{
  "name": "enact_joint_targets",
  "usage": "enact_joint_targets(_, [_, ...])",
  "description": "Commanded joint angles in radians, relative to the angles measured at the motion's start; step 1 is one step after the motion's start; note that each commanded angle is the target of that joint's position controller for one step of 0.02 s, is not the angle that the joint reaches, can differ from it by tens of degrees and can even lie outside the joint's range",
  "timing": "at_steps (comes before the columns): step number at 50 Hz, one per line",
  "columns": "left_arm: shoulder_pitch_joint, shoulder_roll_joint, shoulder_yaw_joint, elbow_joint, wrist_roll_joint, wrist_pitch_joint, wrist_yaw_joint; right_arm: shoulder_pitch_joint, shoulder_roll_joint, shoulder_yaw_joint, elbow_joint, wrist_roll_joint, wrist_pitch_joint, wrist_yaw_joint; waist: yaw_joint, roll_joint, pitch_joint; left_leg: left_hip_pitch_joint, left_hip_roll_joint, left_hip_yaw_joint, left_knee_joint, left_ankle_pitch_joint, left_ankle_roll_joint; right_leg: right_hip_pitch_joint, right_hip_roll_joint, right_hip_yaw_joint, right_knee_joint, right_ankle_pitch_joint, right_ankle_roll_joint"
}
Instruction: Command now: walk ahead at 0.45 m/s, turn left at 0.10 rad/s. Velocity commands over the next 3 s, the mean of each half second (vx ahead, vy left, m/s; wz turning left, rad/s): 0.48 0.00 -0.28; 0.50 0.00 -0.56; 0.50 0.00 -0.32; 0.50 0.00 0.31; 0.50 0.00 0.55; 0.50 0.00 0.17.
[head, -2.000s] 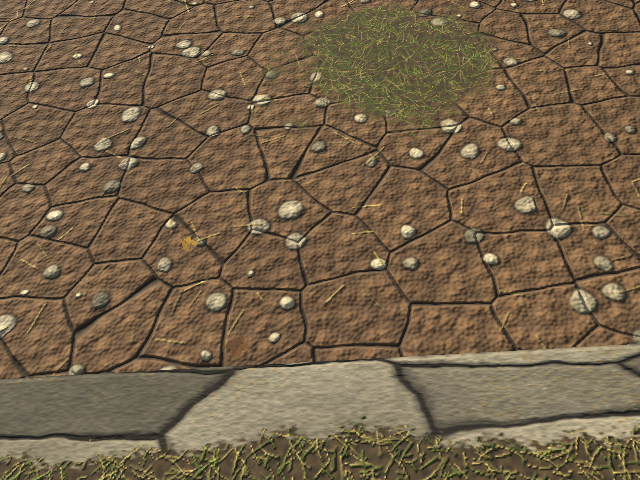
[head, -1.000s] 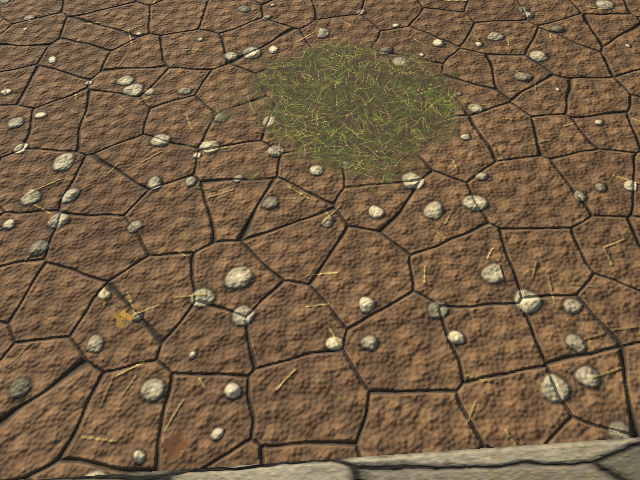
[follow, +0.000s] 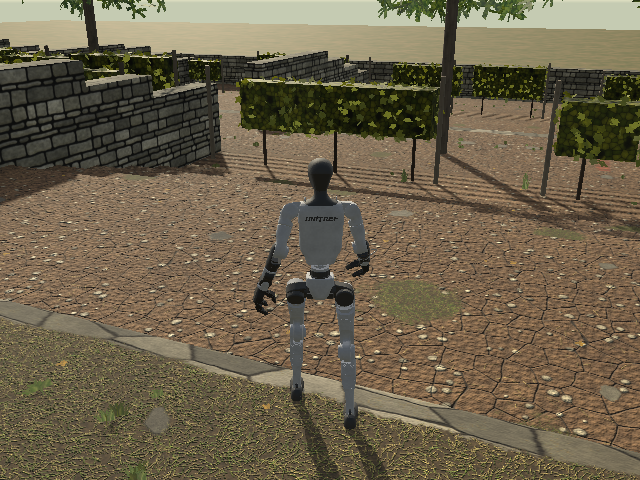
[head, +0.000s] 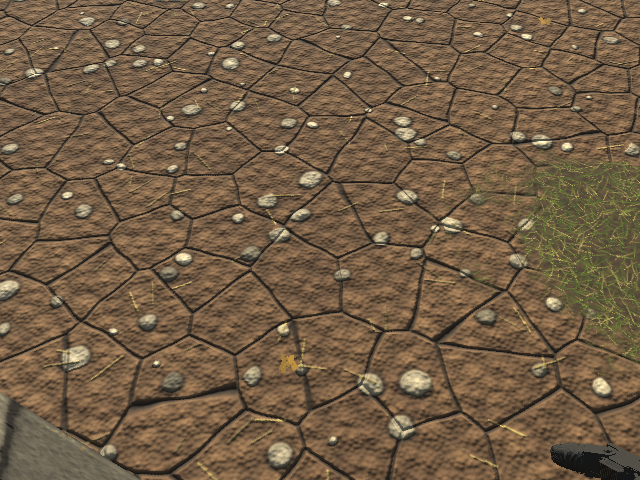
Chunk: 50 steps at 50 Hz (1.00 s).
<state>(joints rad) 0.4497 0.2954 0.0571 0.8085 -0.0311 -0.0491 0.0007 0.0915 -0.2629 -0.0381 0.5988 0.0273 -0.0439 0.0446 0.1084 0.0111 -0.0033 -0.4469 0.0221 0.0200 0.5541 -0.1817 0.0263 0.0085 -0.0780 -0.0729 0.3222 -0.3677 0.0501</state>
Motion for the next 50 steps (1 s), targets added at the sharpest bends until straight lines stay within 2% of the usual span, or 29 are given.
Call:
enact_joint_targets(1, [-0.049,0.139,0.024,-0.050,0.001,-0.012,0.001,0.250,-0.188,-0.081,0.004,-0.004,-0.016,-0.018,-0.219,-0.074,-0.119,0.506,0.016,-0.034,-0.083,0.019,0.086,-0.250,-0.114,0.051,0.296,0.506,-0.139])
enact_joint_targets(2, [-0.032,0.034,-0.014,-0.110,0.028,-0.029,-0.003,0.378,-0.303,-0.102,0.015,-0.033,-0.010,-0.033,-0.240,0.198,-0.268,0.852,0.312,-0.470,-0.124,-0.087,0.214,-0.633,0.025,-0.009,0.706,0.107,-0.054])
enact_joint_targets(3, [-0.046,0.073,-0.004,-0.106,0.006,-0.050,0.003,0.399,-0.264,-0.091,0.021,-0.033,-0.016,-0.033,-0.250,0.223,-0.312,0.806,0.395,-0.722,-0.253,-0.196,0.280,-0.758,0.080,0.157,0.898,-0.200,-0.050])
enact_joint_targets(4, [-0.096,0.141,0.020,-0.118,-0.020,-0.055,-0.001,0.347,-0.206,-0.069,0.031,-0.027,-0.024,-0.030,-0.236,0.171,-0.178,0.703,0.369,-0.579,-0.267,-0.221,0.246,-0.828,0.029,0.199,0.959,-0.138,-0.064])
enact_joint_targets(5, [-0.135,0.141,0.021,-0.123,-0.021,-0.052,-0.004,0.287,-0.160,-0.054,0.033,-0.021,-0.028,-0.028,-0.204,0.147,-0.096,0.594,0.319,-0.443,-0.285,-0.201,0.211,-0.820,-0.014,0.172,0.934,-0.052,-0.075])
enact_joint_targets(6, [-0.152,0.128,0.021,-0.117,-0.006,-0.045,-0.004,0.225,-0.124,-0.043,0.035,-0.022,-0.032,-0.025,-0.174,0.111,-0.035,0.499,0.272,-0.353,-0.321,-0.146,0.189,-0.798,-0.039,0.166,0.887,0.030,-0.072])
enact_joint_targets(8, [-0.118,0.098,0.023,-0.095,0.000,-0.020,-0.009,0.159,-0.091,-0.038,0.041,-0.035,-0.048,-0.023,-0.120,0.131,0.013,0.371,0.215,-0.207,-0.377,0.025,0.160,-0.702,-0.060,0.171,0.846,0.142,-0.060])
enact_joint_targets(11, [-0.119,0.059,0.019,-0.090,0.001,0.001,-0.008,0.157,-0.098,-0.047,0.074,-0.043,-0.073,-0.028,-0.097,0.074,0.040,0.335,0.206,-0.077,-0.404,0.252,0.162,-0.715,-0.040,0.191,0.809,0.231,-0.036])
enact_joint_targets(13, [-0.168,0.047,0.016,-0.111,0.006,-0.001,-0.008,0.163,-0.106,-0.050,0.096,-0.043,-0.076,-0.035,-0.102,0.057,0.064,0.341,0.199,-0.014,-0.415,0.302,0.156,-0.740,-0.028,0.199,0.693,0.319,-0.029])
enact_joint_targets(15, [-0.235,0.034,0.007,-0.132,0.009,-0.007,-0.019,0.159,-0.119,-0.051,0.109,-0.038,-0.074,-0.042,-0.121,0.051,0.085,0.332,0.179,0.052,-0.431,0.300,0.136,-0.702,-0.016,0.157,0.531,0.430,-0.038])
enact_joint_targets(19, [-0.384,0.008,-0.010,-0.196,0.010,-0.012,-0.051,0.230,-0.163,-0.061,0.157,-0.024,-0.059,-0.054,-0.177,0.014,0.130,0.428,0.222,0.104,-0.428,0.353,0.124,-0.709,-0.006,0.083,0.354,0.466,-0.076])
enact_joint_targets(21, [-0.424,0.018,-0.009,-0.229,0.009,-0.014,-0.066,0.249,-0.178,-0.065,0.175,-0.017,-0.041,-0.058,-0.178,0.015,0.128,0.518,0.245,0.125,-0.377,0.458,0.113,-0.729,0.007,0.056,0.311,0.406,-0.102])
enact_joint_targets(23, [-0.413,0.045,0.003,-0.250,0.009,-0.010,-0.076,0.242,-0.206,-0.071,0.177,-0.015,-0.022,-0.066,-0.149,0.046,0.078,0.574,0.248,0.155,-0.268,0.761,0.094,-0.656,0.059,-0.001,0.300,0.312,-0.138])
enact_joint_targets(25, [-0.290,0.098,0.032,-0.238,0.008,0.001,-0.073,0.234,-0.236,-0.078,0.171,-0.015,-0.003,-0.077,-0.070,0.085,-0.024,0.587,0.240,0.171,-0.045,1.039,0.078,-0.475,0.132,-0.047,0.313,0.210,-0.184])
enact_joint_targets(26, [-0.143,0.148,0.060,-0.210,0.006,0.005,-0.061,0.215,-0.236,-0.076,0.163,-0.010,0.001,-0.081,0.015,0.069,-0.101,0.493,0.212,0.186,0.159,1.006,0.055,-0.248,0.165,-0.038,0.254,0.250,-0.222])
enact_joint_targets(27, [-0.001,0.218,0.087,-0.184,0.006,0.019,-0.039,0.230,-0.202,-0.059,0.146,-0.022,-0.010,-0.082,0.074,-0.030,-0.193,0.255,0.161,0.182,0.459,0.667,0.020,0.059,0.058,0.154,0.221,0.254,-0.277])
enact_joint_targets(28, [-0.045,0.305,0.095,-0.197,0.003,0.008,-0.034,0.351,-0.048,-0.010,0.099,-0.050,-0.038,-0.056,-0.071,-0.275,-0.288,-0.201,-0.066,0.068,0.827,-0.375,-0.042,0.392,-0.210,0.745,0.140,0.090,-0.481])
enact_joint_targets(29, [-0.008,0.213,0.073,-0.215,0.009,-0.002,-0.034,0.234,-0.145,-0.025,0.089,-0.018,-0.078,-0.038,0.019,-0.151,-0.384,-0.297,-0.062,-0.141,0.906,-0.392,-0.025,0.423,-0.244,0.907,0.005,-0.009,-0.490])
enact_joint_targets(30, [-0.050,0.175,0.061,-0.209,0.018,-0.011,-0.033,0.131,-0.182,-0.034,0.050,0.017,-0.096,-0.030,0.018,-0.098,-0.221,-0.354,-0.013,-0.144,0.858,-0.290,-0.004,0.303,-0.216,0.756,-0.029,0.053,-0.427])
enact_joint_targets(31, [-0.116,0.157,0.055,-0.214,0.013,-0.016,-0.033,0.109,-0.164,-0.027,0.042,0.006,-0.106,-0.036,-0.034,0.004,-0.122,-0.325,0.031,-0.134,0.760,-0.211,0.002,0.145,-0.171,0.639,-0.034,0.165,-0.393])
enact_joint_targets(32, [-0.177,0.133,0.048,-0.227,0.015,-0.017,-0.032,0.110,-0.162,-0.031,0.051,-0.019,-0.104,-0.042,-0.075,0.029,-0.064,-0.273,0.059,-0.124,0.674,-0.175,-0.008,0.020,-0.130,0.549,-0.044,0.281,-0.370])
enact_joint_targets(33, [-0.209,0.116,0.040,-0.241,0.029,-0.019,-0.027,0.134,-0.167,-0.036,0.056,-0.028,-0.093,-0.042,-0.108,0.001,-0.050,-0.206,0.077,-0.129,0.643,-0.147,-0.020,-0.065,-0.105,0.500,-0.066,0.363,-0.368])
enact_joint_targets(36, [-0.219,0.126,0.042,-0.228,0.022,-0.024,-0.014,0.152,-0.137,-0.029,0.061,-0.046,-0.062,-0.046,-0.136,-0.023,-0.022,-0.151,0.083,-0.093,0.522,-0.101,-0.078,-0.211,-0.068,0.407,-0.100,0.487,-0.369])
enact_joint_targets(41, [-0.155,0.163,0.052,-0.191,0.011,-0.007,0.011,-0.051,-0.082,-0.003,0.012,-0.042,-0.059,-0.042,-0.059,-0.074,0.011,-0.061,0.014,-0.060,0.123,0.223,-0.113,-0.318,0.025,0.307,-0.074,0.366,-0.287])
enact_joint_targets(43, [-0.117,0.173,0.055,-0.174,0.008,-0.001,0.012,-0.104,-0.095,-0.007,-0.001,-0.028,-0.065,-0.034,-0.034,-0.088,0.004,-0.018,-0.015,-0.067,0.043,0.275,-0.111,-0.300,0.009,0.351,-0.058,0.295,-0.271])
enact_joint_targets(45, [-0.099,0.163,0.054,-0.163,0.001,0.003,0.013,-0.117,-0.124,-0.018,-0.008,-0.020,-0.073,-0.028,-0.037,-0.103,-0.001,-0.011,-0.019,-0.101,-0.020,0.244,-0.095,-0.233,-0.017,0.418,-0.005,0.239,-0.259])
enact_joint_targets(47, [-0.104,0.157,0.054,-0.161,0.003,0.008,0.016,-0.095,-0.154,-0.034,-0.004,-0.017,-0.082,-0.024,-0.060,-0.128,-0.004,0.018,-0.018,-0.118,-0.049,0.164,-0.066,-0.176,-0.046,0.485,0.055,0.224,-0.243])
enact_joint_targets(49, [-0.126,0.129,0.047,-0.168,0.008,0.012,0.015,0.027,-0.178,-0.055,0.026,-0.018,-0.091,-0.029,-0.131,-0.143,-0.038,0.181,-0.016,-0.094,-0.104,0.120,-0.019,-0.186,-0.016,0.489,0.162,0.260,-0.205])
enact_joint_targets(50, [-0.123,0.070,0.026,-0.179,0.016,0.009,0.010,0.148,-0.217,-0.070,0.038,-0.034,-0.096,-0.036,-0.187,-0.086,-0.146,0.394,0.093,-0.185,-0.096,0.078,0.038,-0.257,0.039,0.429,0.375,0.217,-0.169])
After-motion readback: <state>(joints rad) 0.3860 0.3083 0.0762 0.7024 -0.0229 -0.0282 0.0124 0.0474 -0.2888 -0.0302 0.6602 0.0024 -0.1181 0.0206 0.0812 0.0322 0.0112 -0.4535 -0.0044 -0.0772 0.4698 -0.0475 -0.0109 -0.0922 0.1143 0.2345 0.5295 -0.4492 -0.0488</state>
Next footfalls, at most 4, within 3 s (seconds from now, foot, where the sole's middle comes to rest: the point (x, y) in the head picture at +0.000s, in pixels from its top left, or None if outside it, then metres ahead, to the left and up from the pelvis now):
0.02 left None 0.12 0.12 -0.77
0.54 right None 0.43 -0.12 -0.77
1.00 left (383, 362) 0.76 -0.02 -0.77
1.50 right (545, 352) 0.82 -0.39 -0.77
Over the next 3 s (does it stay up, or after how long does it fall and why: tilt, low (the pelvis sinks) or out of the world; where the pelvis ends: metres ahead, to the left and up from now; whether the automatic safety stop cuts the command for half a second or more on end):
stays up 1.51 -0.50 0.00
